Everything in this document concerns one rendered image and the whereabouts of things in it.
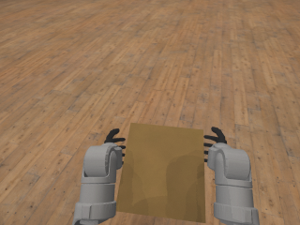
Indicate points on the right robot forearm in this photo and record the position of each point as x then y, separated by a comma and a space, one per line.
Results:
234, 203

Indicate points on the right robot hand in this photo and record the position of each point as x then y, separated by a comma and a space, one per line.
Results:
219, 139

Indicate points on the left robot forearm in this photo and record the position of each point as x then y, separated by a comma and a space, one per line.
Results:
99, 168

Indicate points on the left robot hand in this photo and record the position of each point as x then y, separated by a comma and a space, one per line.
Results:
111, 139

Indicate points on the carton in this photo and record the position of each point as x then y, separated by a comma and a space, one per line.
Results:
163, 173

